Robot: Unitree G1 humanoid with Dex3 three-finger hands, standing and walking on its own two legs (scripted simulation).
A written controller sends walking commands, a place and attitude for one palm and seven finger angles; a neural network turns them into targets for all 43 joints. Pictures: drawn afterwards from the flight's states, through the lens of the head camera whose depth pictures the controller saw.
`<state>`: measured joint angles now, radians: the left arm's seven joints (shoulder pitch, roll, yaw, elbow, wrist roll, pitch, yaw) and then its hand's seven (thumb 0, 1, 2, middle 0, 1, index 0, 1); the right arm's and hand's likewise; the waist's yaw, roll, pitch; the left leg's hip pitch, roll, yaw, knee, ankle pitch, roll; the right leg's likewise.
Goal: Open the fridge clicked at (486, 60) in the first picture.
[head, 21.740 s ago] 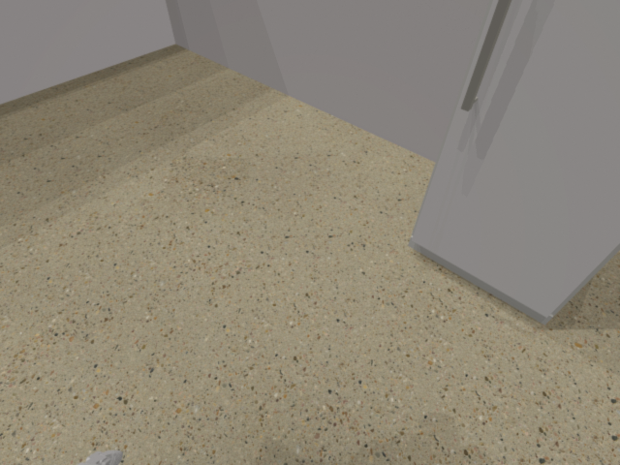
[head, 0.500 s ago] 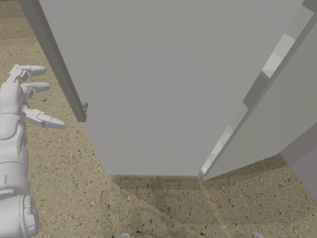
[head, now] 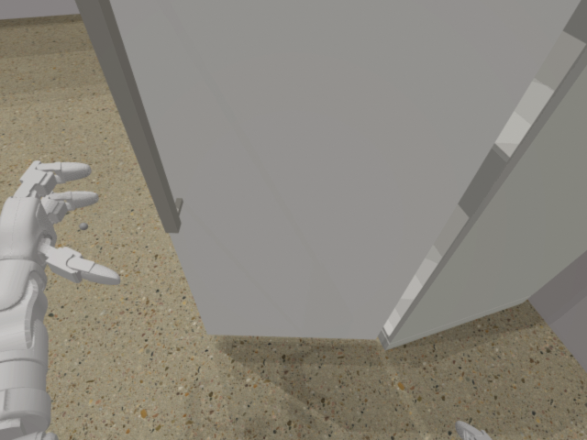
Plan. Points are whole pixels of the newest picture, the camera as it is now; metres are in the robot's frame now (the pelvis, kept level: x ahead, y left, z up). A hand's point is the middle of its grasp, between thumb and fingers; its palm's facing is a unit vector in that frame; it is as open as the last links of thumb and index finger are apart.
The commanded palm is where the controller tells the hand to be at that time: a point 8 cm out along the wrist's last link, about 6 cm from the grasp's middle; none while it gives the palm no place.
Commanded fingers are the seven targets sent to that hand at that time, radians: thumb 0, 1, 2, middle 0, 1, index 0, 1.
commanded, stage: slip the hand off the handle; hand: left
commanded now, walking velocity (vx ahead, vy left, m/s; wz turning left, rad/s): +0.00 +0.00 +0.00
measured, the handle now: (138, 103) +0.47 +0.23 +0.21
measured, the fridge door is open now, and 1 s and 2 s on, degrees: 71 71 71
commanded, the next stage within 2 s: draw the hand back to the body in 0.38 s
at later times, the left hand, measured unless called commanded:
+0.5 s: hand (83, 269) +0.29 +0.26 +0.11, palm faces +0.25 -0.94 -0.22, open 14.7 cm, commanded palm +0.26 +0.31 +0.12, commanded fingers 0.00 -0.55 0.20 -0.25 -1.15 -0.25 -1.15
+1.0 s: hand (50, 289) +0.24 +0.26 +0.15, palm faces +0.28 -0.96 -0.01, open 14.6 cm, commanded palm +0.20 +0.30 +0.16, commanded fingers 0.00 -0.33 0.31 -0.24 -1.02 -0.24 -1.02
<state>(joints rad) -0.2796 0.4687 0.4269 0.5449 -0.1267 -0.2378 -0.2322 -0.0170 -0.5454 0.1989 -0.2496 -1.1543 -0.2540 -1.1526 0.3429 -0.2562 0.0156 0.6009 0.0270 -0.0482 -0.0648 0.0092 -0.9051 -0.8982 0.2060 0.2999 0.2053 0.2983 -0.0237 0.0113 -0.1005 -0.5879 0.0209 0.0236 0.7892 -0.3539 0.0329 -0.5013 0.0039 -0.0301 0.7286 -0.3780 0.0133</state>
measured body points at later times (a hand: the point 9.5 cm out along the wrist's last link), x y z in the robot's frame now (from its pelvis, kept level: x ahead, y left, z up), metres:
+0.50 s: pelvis -0.02 -0.02 +0.00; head +0.00 -0.01 +0.45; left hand +0.27 +0.31 +0.12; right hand +0.15 -0.25 -0.08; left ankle +0.02 +0.09 -0.71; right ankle -0.01 -0.13 -0.71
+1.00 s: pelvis +0.00 -0.03 +0.02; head -0.02 -0.04 +0.47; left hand +0.22 +0.31 +0.15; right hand +0.19 -0.26 -0.05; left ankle +0.02 +0.09 -0.71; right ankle -0.01 -0.13 -0.71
